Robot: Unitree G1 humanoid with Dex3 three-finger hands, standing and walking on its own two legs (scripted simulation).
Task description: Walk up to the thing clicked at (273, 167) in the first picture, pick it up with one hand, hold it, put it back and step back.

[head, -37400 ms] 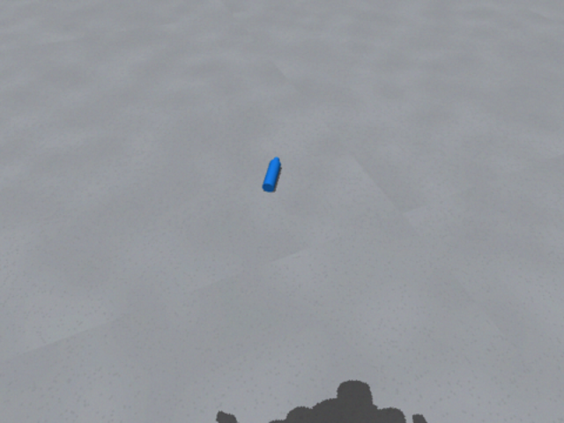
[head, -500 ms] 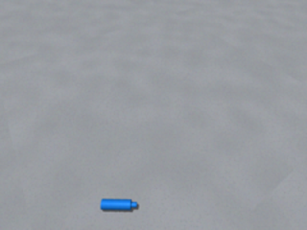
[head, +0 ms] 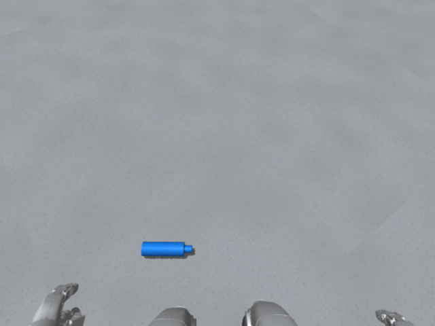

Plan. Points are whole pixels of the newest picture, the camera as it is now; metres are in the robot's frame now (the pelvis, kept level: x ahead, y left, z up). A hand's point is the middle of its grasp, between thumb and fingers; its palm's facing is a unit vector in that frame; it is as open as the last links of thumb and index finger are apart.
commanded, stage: step back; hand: left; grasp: from above
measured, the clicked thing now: (167, 248) +0.43 +0.20 -0.72
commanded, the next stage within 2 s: none
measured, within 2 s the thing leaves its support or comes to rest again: neither
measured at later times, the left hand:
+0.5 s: hand out of the picture -0.03 +0.23 -0.13, palm faces -0.09 -0.92 -0.39, open 7.4 cm
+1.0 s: hand out of the picture -0.16 +0.26 -0.14, palm faces -0.03 -0.92 -0.38, open 7.4 cm
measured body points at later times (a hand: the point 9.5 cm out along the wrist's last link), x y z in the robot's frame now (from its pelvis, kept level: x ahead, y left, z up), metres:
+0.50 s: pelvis -0.13 -0.02 +0.01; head -0.08 -0.05 +0.45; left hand -0.03 +0.28 -0.11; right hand -0.06 -0.35 -0.12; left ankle -0.06 +0.11 -0.66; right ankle -0.13 -0.14 -0.72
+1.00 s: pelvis -0.28 -0.01 +0.01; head -0.22 +0.01 +0.45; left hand -0.16 +0.30 -0.11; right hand -0.17 -0.32 -0.09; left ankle -0.22 +0.11 -0.72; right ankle -0.32 -0.15 -0.64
